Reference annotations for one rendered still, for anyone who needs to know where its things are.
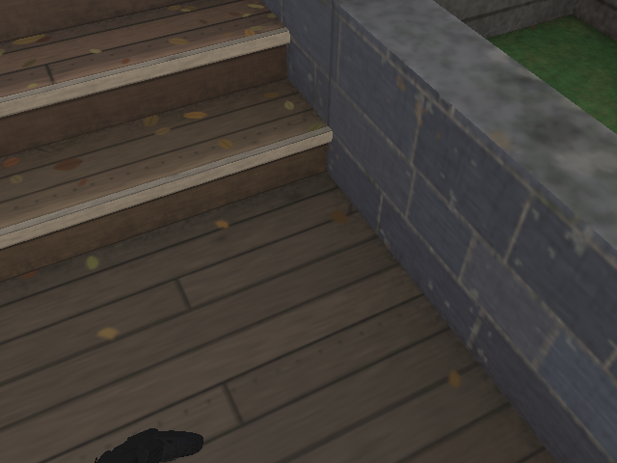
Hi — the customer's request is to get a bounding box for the left robot hand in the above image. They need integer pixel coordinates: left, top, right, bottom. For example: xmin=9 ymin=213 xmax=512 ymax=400
xmin=94 ymin=428 xmax=203 ymax=463

